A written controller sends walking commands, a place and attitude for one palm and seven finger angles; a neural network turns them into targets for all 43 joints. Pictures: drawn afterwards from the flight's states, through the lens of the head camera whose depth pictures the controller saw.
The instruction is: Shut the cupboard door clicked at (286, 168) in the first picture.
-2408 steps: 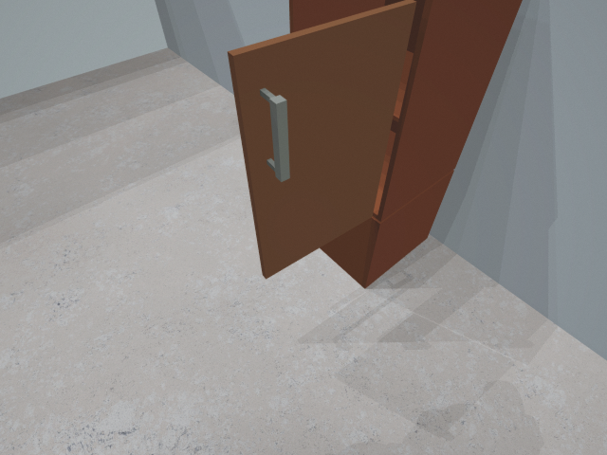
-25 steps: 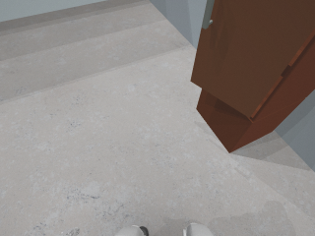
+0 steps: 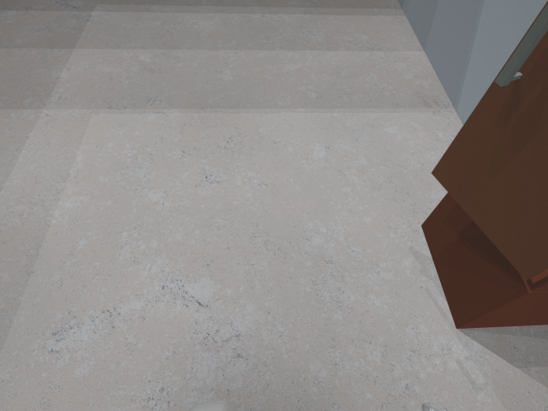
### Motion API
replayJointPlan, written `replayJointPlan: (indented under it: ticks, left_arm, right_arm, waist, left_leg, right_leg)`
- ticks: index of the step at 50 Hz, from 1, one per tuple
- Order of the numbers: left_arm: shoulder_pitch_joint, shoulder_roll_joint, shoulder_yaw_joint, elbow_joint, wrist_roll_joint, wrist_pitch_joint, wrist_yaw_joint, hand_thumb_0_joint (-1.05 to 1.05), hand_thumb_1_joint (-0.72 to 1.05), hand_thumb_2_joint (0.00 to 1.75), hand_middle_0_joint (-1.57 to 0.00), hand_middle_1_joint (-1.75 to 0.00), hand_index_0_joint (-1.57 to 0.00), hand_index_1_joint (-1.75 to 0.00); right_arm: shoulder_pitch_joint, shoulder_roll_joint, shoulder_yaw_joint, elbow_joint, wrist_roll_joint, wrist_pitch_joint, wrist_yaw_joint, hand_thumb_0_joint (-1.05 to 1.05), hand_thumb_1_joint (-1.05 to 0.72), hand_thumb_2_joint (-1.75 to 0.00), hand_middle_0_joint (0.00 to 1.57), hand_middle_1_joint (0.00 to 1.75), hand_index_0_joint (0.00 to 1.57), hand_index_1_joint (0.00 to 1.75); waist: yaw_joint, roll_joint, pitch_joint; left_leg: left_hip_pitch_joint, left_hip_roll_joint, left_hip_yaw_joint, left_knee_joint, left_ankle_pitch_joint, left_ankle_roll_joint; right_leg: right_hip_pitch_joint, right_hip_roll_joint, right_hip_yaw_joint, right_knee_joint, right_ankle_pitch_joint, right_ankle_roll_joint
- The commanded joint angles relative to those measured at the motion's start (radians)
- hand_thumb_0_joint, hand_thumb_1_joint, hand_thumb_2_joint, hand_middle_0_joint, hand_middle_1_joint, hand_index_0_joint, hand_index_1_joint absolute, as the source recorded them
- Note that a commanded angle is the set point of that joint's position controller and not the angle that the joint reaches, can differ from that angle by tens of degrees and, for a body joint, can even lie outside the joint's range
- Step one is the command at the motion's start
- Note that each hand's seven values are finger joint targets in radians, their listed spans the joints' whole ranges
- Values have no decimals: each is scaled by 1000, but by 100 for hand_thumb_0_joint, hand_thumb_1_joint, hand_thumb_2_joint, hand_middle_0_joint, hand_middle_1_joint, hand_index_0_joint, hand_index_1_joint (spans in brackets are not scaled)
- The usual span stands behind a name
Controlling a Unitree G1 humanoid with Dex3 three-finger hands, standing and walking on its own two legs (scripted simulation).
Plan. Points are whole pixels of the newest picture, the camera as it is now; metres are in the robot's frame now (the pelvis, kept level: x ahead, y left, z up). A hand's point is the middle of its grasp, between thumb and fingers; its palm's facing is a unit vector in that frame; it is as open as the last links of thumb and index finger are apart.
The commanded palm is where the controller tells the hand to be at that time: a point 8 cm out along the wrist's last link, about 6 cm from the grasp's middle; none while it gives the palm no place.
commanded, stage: walk to a spot facing it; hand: left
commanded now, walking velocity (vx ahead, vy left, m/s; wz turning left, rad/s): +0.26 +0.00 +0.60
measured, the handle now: (533, 45) +0.76 -0.46 +0.12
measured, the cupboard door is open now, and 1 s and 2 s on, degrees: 21 21 21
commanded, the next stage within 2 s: turn to face it in 1.64 s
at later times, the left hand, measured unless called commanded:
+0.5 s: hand out of the picture +0.06 +0.16 -0.13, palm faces +0.32 -0.90 -0.28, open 7.4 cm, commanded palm none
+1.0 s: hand (113, 396) +0.14 +0.26 -0.15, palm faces +0.59 -0.78 -0.22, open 7.4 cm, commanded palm none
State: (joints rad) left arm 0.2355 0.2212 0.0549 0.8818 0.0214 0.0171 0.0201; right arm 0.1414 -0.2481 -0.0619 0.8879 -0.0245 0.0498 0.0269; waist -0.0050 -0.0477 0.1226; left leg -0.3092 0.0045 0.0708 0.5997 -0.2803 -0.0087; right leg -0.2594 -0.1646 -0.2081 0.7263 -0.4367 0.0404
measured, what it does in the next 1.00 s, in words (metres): walks ahead, turning left: right foot, then left foot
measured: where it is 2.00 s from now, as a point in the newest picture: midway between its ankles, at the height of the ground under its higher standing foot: (240, 342)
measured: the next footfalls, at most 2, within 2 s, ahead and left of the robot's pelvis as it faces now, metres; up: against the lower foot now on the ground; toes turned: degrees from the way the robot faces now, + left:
right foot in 0.32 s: +0.12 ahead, -0.14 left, +0.00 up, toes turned +6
left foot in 0.76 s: +0.22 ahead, +0.13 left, +0.00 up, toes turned +35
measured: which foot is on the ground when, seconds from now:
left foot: down 0.00-0.32, up 0.34-0.74, down 0.76-1.00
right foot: up 0.00-0.30, down 0.32-0.76, up 0.78-1.00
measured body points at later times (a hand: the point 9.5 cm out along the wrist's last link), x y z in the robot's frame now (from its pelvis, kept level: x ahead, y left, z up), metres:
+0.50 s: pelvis +0.09 -0.04 +0.02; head +0.12 -0.06 +0.47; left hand +0.05 +0.21 -0.11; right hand +0.21 -0.27 -0.13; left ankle +0.03 +0.09 -0.62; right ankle +0.08 -0.14 -0.72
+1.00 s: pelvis +0.18 +0.04 +0.01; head +0.21 +0.07 +0.46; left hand +0.11 +0.30 -0.13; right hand +0.39 -0.12 -0.12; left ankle +0.18 +0.11 -0.72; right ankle +0.29 -0.11 -0.64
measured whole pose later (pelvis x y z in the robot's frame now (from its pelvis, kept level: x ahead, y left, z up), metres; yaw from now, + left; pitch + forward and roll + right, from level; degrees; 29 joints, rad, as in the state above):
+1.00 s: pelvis +0.18 +0.04 +0.01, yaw +35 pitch +1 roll -2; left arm 0.18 0.23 0.08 0.87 0.03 0.02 -0.01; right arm 0.18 -0.21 -0.02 0.90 -0.03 0.00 0.00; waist -0.01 -0.01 0.09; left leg -0.33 -0.06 0.03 0.51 -0.20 0.10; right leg -0.54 -0.12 -0.01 1.10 -0.33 0.07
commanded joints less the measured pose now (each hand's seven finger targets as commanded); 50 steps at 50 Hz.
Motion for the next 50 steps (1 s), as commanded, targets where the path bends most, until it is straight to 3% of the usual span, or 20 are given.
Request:
replayJointPlan:
  ticks: [1,7,11,14,15,16,17,19,20,23,29,34,36,37,38,39,40,42,45,50]
  left_arm:
    - [-57,116,32,-141,-1,4,11,0,90,90,-20,-30,-20,-30]
    - [-75,107,41,-91,3,1,-32,0,90,90,-20,-30,-20,-30]
    - [-57,99,39,-86,3,-9,-43,0,90,90,-20,-30,-20,-30]
    - [129,127,56,-31,10,-27,-44,0,90,90,-20,-30,-20,-30]
    - [237,198,72,-9,22,-41,-32,0,90,90,-20,-30,-20,-30]
    - [264,279,79,-14,23,-43,-16,0,90,90,-20,-30,-20,-30]
    - [198,263,70,-31,9,-40,-6,0,90,90,-20,-30,-20,-30]
    - [75,184,60,-54,8,-59,-4,0,90,90,-20,-30,-20,-30]
    - [45,144,46,-51,5,-67,-6,0,90,90,-20,-30,-20,-30]
    - [86,102,35,-24,3,-86,-8,0,90,90,-20,-30,-20,-30]
    - [214,107,32,38,5,-79,7,0,90,90,-20,-30,-20,-30]
    - [169,165,50,20,7,-68,7,0,90,90,-20,-30,-20,-30]
    - [137,180,59,4,-2,-61,5,0,90,90,-20,-30,-20,-30]
    - [145,144,54,-16,-10,-59,-5,0,90,90,-20,-30,-20,-30]
    - [116,86,34,-64,-20,-52,-10,0,90,90,-20,-30,-20,-30]
    - [67,115,34,-92,-12,-39,0,0,90,90,-20,-30,-20,-30]
    - [41,97,42,-109,-8,-41,1,0,90,90,-20,-30,-20,-30]
    - [31,90,46,-68,4,-27,-10,0,90,90,-20,-30,-20,-30]
    - [76,70,53,-35,10,-10,-23,0,90,90,-20,-30,-20,-30]
    - [-13,76,51,-68,11,-5,-29,0,90,90,-20,-30,-20,-30]
  right_arm:
    - [242,-248,-57,-7,-2,-24,-33,0,-90,-90,20,30,20,30]
    - [82,-191,-35,-46,-10,-41,-42,0,-90,-90,20,30,20,30]
    - [56,-199,-42,-47,-13,-38,-33,0,-90,-90,20,30,20,30]
    - [-13,-168,-42,-61,-3,-36,-30,0,-90,-90,20,30,20,30]
    - [-21,-99,-28,-80,9,-41,-28,0,-90,-90,20,30,20,30]
    - [-27,-35,-13,-110,12,-49,-24,0,-90,-90,20,30,20,30]
    - [-49,-93,-28,-115,0,-41,-15,0,-90,-90,20,30,20,30]
    - [-4,-77,-32,-75,-12,-42,-5,0,-90,-90,20,30,20,30]
    - [5,-75,-30,-53,-12,-40,4,0,-90,-90,20,30,20,30]
    - [39,-23,-17,-29,-1,-32,20,0,-90,-90,20,30,20,30]
    - [-57,18,9,-58,1,-22,26,0,-90,-90,20,30,20,30]
    - [-14,-14,9,-68,-2,-34,19,0,-90,-90,20,30,20,30]
    - [148,-79,-12,-34,-9,-40,11,0,-90,-90,20,30,20,30]
    - [246,-180,-35,-18,-18,-51,4,0,-90,-90,20,30,20,30]
    - [318,-287,-57,-7,-7,-58,-13,0,-90,-90,20,30,20,30]
    - [323,-287,-53,7,9,-51,-24,0,-90,-90,20,30,20,30]
    - [254,-264,-48,-19,1,-55,-29,0,-90,-90,20,30,20,30]
    - [104,-173,-21,-62,-2,-63,-39,0,-90,-90,20,30,20,30]
    - [59,-144,-11,-59,-5,-73,-42,0,-90,-90,20,30,20,30]
    - [98,-146,-25,-30,-4,-72,-37,0,-90,-90,20,30,20,30]
  waist:
    - [-97,217,-269]
    - [-35,215,-118]
    - [-19,225,-74]
    - [79,132,-98]
    - [135,-98,-126]
    - [148,-347,-125]
    - [101,-226,-39]
    - [27,-150,-21]
    - [4,-102,-10]
    - [-8,-102,-51]
    - [32,-108,-73]
    - [-8,-120,-112]
    - [-97,-50,-207]
    - [-128,160,-302]
    - [-150,341,-369]
    - [-144,180,-385]
    - [-109,124,-264]
    - [-56,198,-166]
    - [-6,163,-123]
    - [-12,131,-118]
  left_leg:
    - [386,400,-373,-165,828,254]
    - [161,212,-356,-306,-30,168]
    - [25,177,-385,-329,-257,160]
    - [-218,87,-333,-170,-368,116]
    - [-393,-28,-218,94,-381,65]
    - [-500,-98,-111,435,-390,18]
    - [-483,-15,-170,604,-309,20]
    - [-464,44,-169,689,-138,7]
    - [-425,67,-149,687,-59,-4]
    - [-384,54,-72,601,29,-23]
    - [-377,44,32,332,16,-16]
    - [-157,-21,112,82,-22,35]
    - [136,-34,85,-66,153,55]
    - [380,154,-156,-99,423,135]
    - [508,412,-534,-141,803,292]
    - [488,444,-531,-184,644,328]
    - [327,416,-480,-226,379,303]
    - [108,302,-407,-303,73,210]
    - [16,220,-342,-350,22,161]
    - [55,190,-392,-386,-90,179]
  right_leg:
    - [-310,36,186,440,-198,15]
    - [-285,72,177,255,3,20]
    - [-141,121,126,21,26,17]
    - [211,154,108,-198,110,17]
    - [378,-15,310,-393,-100,-17]
    - [353,-298,699,-588,-337,-109]
    - [173,-349,734,-648,-452,-146]
    - [102,-282,599,-615,-289,-140]
    - [79,-233,436,-585,-117,-122]
    - [167,-144,137,-507,357,-97]
    - [346,-158,-19,-390,904,-91]
    - [328,-205,-60,-209,1117,-101]
    - [193,-184,-92,52,939,-64]
    - [-36,-81,-96,320,438,-11]
    - [-310,65,13,590,-243,27]
    - [-335,45,157,650,-219,5]
    - [-348,23,160,622,-177,4]
    - [-318,-4,206,550,-31,11]
    - [-280,24,206,469,101,24]
    - [-324,55,208,312,162,37]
